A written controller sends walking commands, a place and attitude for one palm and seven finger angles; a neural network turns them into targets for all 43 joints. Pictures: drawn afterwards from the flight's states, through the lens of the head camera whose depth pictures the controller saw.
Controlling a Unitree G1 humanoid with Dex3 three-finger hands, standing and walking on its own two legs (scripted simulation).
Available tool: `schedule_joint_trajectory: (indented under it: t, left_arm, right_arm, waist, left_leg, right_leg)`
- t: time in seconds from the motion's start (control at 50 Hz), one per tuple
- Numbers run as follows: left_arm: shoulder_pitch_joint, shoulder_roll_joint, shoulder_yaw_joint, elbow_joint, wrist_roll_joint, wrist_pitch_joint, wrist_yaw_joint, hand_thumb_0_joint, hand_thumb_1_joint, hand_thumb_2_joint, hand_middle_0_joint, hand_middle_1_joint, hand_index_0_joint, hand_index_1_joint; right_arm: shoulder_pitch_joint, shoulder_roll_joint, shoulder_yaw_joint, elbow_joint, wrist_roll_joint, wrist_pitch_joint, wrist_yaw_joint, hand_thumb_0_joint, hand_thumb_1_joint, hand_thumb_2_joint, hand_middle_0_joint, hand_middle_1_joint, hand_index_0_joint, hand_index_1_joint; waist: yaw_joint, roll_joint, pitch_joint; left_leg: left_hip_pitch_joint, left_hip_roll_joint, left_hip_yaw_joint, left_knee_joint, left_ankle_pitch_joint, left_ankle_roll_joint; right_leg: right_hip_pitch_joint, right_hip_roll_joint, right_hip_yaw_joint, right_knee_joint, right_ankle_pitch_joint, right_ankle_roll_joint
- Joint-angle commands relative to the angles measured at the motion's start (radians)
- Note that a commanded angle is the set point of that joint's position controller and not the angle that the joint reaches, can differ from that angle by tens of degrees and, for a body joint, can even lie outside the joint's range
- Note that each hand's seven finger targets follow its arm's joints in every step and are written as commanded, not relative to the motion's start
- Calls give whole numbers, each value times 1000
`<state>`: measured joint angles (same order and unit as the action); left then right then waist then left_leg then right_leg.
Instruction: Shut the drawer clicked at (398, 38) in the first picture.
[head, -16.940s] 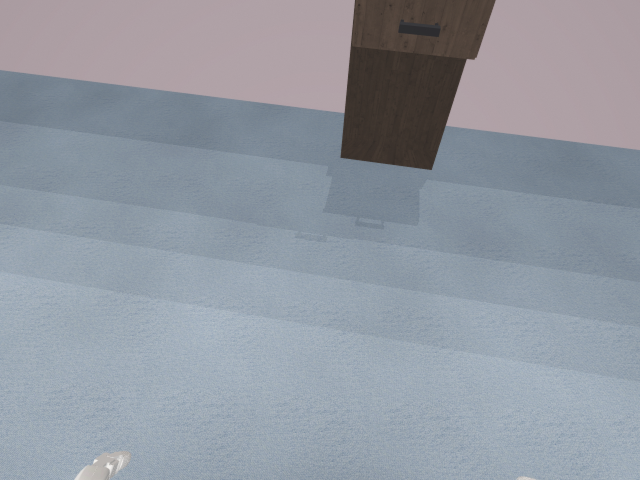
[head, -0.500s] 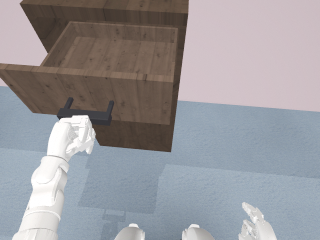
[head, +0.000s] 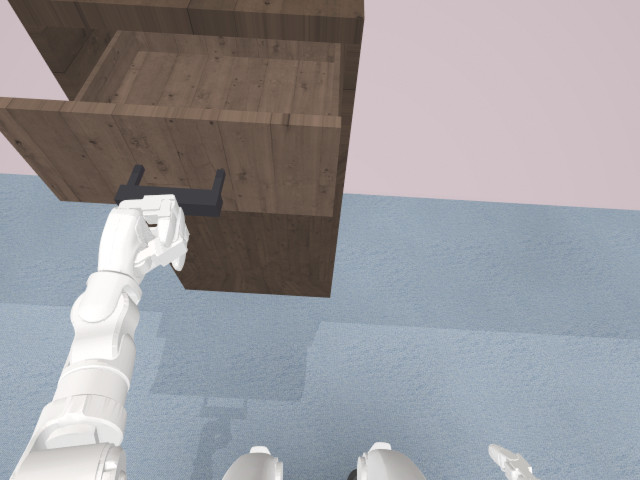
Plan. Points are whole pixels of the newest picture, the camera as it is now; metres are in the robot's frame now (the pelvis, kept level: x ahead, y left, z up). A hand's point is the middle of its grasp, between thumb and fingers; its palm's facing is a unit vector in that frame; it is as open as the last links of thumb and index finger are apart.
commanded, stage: push the drawer shut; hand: left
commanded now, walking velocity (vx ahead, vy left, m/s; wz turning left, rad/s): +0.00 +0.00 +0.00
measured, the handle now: (174, 187) +0.47 +0.20 +0.06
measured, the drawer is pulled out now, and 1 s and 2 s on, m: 0.17 0.04 0.00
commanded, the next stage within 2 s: pull the fist back off the drawer in 1.82 s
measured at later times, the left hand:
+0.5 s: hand (196, 201) +0.45 +0.17 +0.06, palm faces -0.04 -1.00 -0.04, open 3.2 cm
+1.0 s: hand (204, 162) +0.52 +0.17 +0.06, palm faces -0.05 -1.00 -0.03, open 3.1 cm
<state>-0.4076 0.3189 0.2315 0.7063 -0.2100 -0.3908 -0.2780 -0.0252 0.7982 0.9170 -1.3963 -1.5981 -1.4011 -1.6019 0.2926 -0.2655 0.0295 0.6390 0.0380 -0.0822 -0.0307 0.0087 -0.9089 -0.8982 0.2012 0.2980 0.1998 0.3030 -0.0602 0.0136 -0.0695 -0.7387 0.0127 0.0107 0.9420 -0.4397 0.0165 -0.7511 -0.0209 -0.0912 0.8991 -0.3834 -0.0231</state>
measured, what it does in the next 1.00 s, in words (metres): stands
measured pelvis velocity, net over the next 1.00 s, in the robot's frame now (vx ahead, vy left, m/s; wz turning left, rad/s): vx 0.00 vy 0.00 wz -0.03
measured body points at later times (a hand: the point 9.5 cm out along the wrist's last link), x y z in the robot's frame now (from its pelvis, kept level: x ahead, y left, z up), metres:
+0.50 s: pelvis +0.00 +0.00 -0.01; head +0.10 +0.00 +0.43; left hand +0.45 +0.22 +0.06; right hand +0.06 -0.27 -0.13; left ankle +0.01 +0.11 -0.69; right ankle +0.03 -0.11 -0.69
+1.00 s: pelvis +0.00 +0.00 -0.02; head +0.14 +0.01 +0.41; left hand +0.52 +0.22 +0.06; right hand -0.01 -0.27 -0.13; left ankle +0.01 +0.11 -0.69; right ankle +0.03 -0.11 -0.69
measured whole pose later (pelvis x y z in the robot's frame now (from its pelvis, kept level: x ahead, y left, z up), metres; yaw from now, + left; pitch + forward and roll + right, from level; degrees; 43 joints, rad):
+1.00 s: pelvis +0.00 +0.00 -0.02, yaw -2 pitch +22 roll -3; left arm -0.95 0.53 0.38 1.20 -0.09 -0.40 -0.27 0.01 0.83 0.93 -1.40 -1.60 -1.40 -1.60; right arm 0.37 -0.28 0.05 0.65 0.00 0.00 -0.01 0.00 -0.91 -0.90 0.20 0.30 0.20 0.30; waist -0.19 0.02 -0.08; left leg -0.97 0.04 0.00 1.05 -0.46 0.01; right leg -0.97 0.01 -0.10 0.97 -0.38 -0.03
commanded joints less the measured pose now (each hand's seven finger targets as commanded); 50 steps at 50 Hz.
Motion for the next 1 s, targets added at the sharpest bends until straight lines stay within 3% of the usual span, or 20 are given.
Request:
schedule_joint_trajectory:
  t: [0.0,0.1,0.14,0.2,0.26,0.3,0.38,0.4,0.44,0.5,0.56,0.6,0.66,0.68,0.7,0.8,0.82,0.84,0.9,0.98]
  left_arm:
    - [-492,152,14,-215,-5,-72,28,0,900,900,-1400,-1600,-1400,-1600]
    - [-533,166,25,-150,9,-80,45,0,900,900,-1400,-1600,-1400,-1600]
    - [-591,186,32,-106,18,-84,51,0,900,900,-1400,-1600,-1400,-1600]
    - [-650,177,25,-75,27,-96,54,0,900,900,-1400,-1600,-1400,-1600]
    - [-662,222,60,-22,35,-102,52,0,900,900,-1400,-1600,-1400,-1600]
    - [-733,205,38,15,39,-105,47,0,900,900,-1400,-1600,-1400,-1600]
    - [-742,297,113,66,46,-117,39,0,900,900,-1400,-1600,-1400,-1600]
    - [-777,260,76,57,45,-119,33,0,900,900,-1400,-1600,-1400,-1600]
    - [-792,260,79,80,43,-121,28,0,900,900,-1400,-1600,-1400,-1600]
    - [-795,318,125,113,45,-117,26,0,900,900,-1400,-1600,-1400,-1600]
    - [-847,304,103,147,51,-114,20,0,900,900,-1400,-1600,-1400,-1600]
    - [-886,339,125,158,56,-113,23,0,900,900,-1400,-1600,-1400,-1600]
    - [-921,374,146,165,64,-112,25,0,900,900,-1400,-1600,-1400,-1600]
    - [-919,353,132,183,64,-107,24,0,900,900,-1400,-1600,-1400,-1600]
    - [-925,365,141,204,64,-102,24,0,900,900,-1400,-1600,-1400,-1600]
    - [-994,448,175,253,82,-84,20,0,900,900,-1400,-1600,-1400,-1600]
    - [-1026,426,154,246,83,-81,18,0,900,900,-1400,-1600,-1400,-1600]
    - [-1032,453,177,254,88,-80,20,0,900,900,-1400,-1600,-1400,-1600]
    - [-1051,441,168,253,95,-78,23,0,900,900,-1400,-1600,-1400,-1600]
    - [-1073,469,188,271,100,-68,34,0,900,900,-1400,-1600,-1400,-1600]
  right_arm:
    - [51,-148,-63,-99,-4,-31,-12,0,-900,-900,200,300,200,300]
    - [66,-151,-62,-89,-8,-15,-6,0,-900,-900,200,300,200,300]
    - [71,-154,-59,-79,-8,-8,-8,0,-900,-900,200,300,200,300]
    - [74,-149,-58,-78,-9,-2,-7,0,-900,-900,200,300,200,300]
    - [93,-155,-57,-72,-12,9,-6,0,-900,-900,200,300,200,300]
    - [92,-149,-54,-64,-12,13,-7,0,-900,-900,200,300,200,300]
    - [113,-158,-55,-63,-16,22,-7,0,-900,-900,200,300,200,300]
    - [112,-153,-52,-63,-15,23,-6,0,-900,-900,200,300,200,300]
    - [127,-155,-54,-59,-18,26,-3,0,-900,-900,200,300,200,300]
    - [140,-162,-55,-57,-20,36,-2,0,-900,-900,200,300,200,300]
    - [152,-163,-53,-51,-19,43,-1,0,-900,-900,200,300,200,300]
    - [162,-167,-55,-45,-21,46,-2,0,-900,-900,200,300,200,300]
    - [180,-172,-54,-43,-26,50,-2,0,-900,-900,200,300,200,300]
    - [182,-169,-55,-44,-25,51,0,0,-900,-900,200,300,200,300]
    - [188,-172,-53,-41,-26,52,-1,0,-900,-900,200,300,200,300]
    - [214,-184,-47,-40,-29,57,-4,0,-900,-900,200,300,200,300]
    - [217,-180,-45,-39,-31,56,-3,0,-900,-900,200,300,200,300]
    - [226,-184,-47,-39,-34,57,-2,0,-900,-900,200,300,200,300]
    - [242,-186,-48,-37,-42,61,2,0,-900,-900,200,300,200,300]
    - [265,-191,-46,-37,-49,71,8,0,-900,-900,200,300,200,300]
  waist:
    - [-52,78,-385]
    - [-52,48,-386]
    - [-67,31,-352]
    - [-71,63,-365]
    - [-69,36,-399]
    - [-85,57,-387]
    - [-71,54,-428]
    - [-87,73,-432]
    - [-90,67,-437]
    - [-85,61,-453]
    - [-111,58,-422]
    - [-113,62,-418]
    - [-118,85,-459]
    - [-126,89,-458]
    - [-132,54,-443]
    - [-148,79,-452]
    - [-157,101,-458]
    - [-152,110,-473]
    - [-158,155,-522]
    - [-169,131,-530]
  left_leg:
    - [215,-5,-57,-138,220,-5]
    - [200,-3,-60,-133,219,-5]
    - [164,-4,-59,-129,181,0]
    - [173,-7,-54,-129,172,0]
    - [163,-7,-54,-116,193,3]
    - [138,-10,-47,-109,160,5]
    - [112,-11,-43,-98,186,8]
    - [125,-12,-43,-94,197,9]
    - [129,-9,-46,-85,209,9]
    - [94,-10,-36,-79,198,11]
    - [79,-6,-38,-72,184,15]
    - [54,-7,-37,-67,164,17]
    - [62,-7,-41,-56,186,18]
    - [61,-8,-36,-52,182,19]
    - [33,-6,-36,-50,170,22]
    - [-11,-3,-39,-34,145,24]
    - [-3,-4,-40,-31,152,25]
    - [8,-3,-44,-26,170,24]
    - [66,2,-54,-15,226,20]
    - [58,6,-58,-7,259,22]
  right_leg:
    - [138,21,59,-98,161,-1]
    - [136,25,58,-92,159,-2]
    - [119,27,59,-93,133,-1]
    - [112,25,64,-96,129,-1]
    - [129,29,68,-86,152,-2]
    - [113,27,73,-88,130,1]
    - [154,28,85,-80,166,-1]
    - [138,28,84,-78,177,0]
    - [127,33,82,-72,183,0]
    - [154,33,93,-76,186,3]
    - [117,38,92,-76,173,5]
    - [116,37,97,-78,152,5]
    - [112,38,99,-67,169,5]
    - [106,39,102,-73,166,7]
    - [111,39,102,-76,158,10]
    - [92,43,109,-69,125,10]
    - [84,43,108,-66,132,9]
    - [80,45,103,-59,143,6]
    - [39,46,89,-46,166,6]
    - [45,51,86,-43,194,10]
